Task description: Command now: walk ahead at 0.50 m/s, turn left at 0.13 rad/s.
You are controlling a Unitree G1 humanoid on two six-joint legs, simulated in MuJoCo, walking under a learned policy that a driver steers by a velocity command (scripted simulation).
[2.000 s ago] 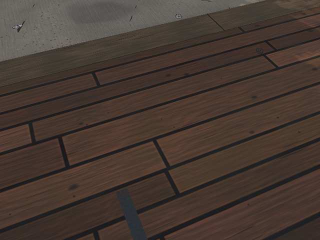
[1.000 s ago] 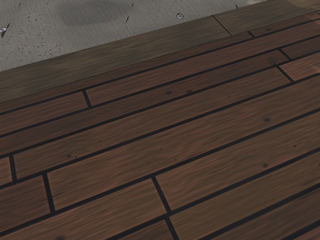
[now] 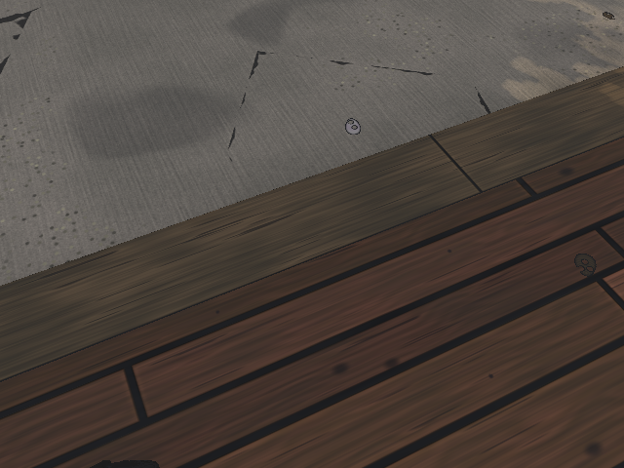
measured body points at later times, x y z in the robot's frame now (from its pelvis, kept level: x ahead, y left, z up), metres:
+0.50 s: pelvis +0.27 +0.02 +0.00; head +0.30 +0.03 +0.45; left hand +0.21 +0.28 -0.14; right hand +0.51 -0.17 -0.10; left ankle +0.40 +0.16 -0.70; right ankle +0.13 -0.11 -0.72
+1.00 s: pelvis +0.55 +0.12 +0.01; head +0.57 +0.14 +0.46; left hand +0.61 +0.40 -0.09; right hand +0.67 -0.11 -0.11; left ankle +0.40 +0.14 -0.72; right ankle +0.76 +0.06 -0.70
